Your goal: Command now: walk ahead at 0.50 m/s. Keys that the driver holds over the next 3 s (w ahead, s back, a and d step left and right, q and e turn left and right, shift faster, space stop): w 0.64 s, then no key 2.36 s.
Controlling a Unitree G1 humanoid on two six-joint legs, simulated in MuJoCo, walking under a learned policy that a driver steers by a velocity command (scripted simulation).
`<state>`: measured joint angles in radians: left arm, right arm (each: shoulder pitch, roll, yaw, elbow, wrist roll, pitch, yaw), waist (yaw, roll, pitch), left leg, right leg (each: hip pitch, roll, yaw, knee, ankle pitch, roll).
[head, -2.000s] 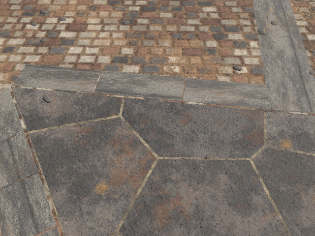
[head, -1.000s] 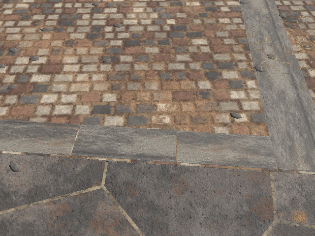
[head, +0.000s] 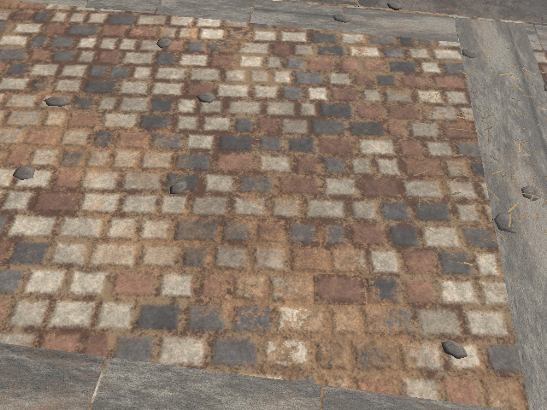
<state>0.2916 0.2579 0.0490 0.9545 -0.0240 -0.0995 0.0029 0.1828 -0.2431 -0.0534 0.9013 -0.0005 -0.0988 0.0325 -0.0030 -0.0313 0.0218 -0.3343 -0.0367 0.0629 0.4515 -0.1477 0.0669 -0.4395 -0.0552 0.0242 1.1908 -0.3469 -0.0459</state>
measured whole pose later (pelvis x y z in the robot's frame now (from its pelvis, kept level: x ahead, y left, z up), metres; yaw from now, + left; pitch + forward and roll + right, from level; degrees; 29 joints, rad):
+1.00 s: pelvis +0.50 -0.03 -0.01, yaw +0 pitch +2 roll -1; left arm 0.26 0.25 0.04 1.00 -0.01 -0.05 0.01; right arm 0.06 -0.21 -0.04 0.92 -0.01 -0.07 0.01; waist 0.03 -0.02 0.03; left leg -0.45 0.00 0.03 0.50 -0.08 0.04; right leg -0.27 0.02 0.01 0.91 -0.58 0.02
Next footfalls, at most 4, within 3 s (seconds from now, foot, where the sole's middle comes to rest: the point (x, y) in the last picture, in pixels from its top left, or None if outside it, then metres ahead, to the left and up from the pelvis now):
0.42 right None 0.40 -0.15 -0.77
0.90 left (248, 342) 0.65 0.07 -0.77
1.20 right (345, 373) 0.57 -0.17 -0.77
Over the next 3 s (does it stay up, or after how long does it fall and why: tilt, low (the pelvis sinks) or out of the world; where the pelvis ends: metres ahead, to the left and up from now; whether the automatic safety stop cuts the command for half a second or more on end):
stays up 0.58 -0.05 0.00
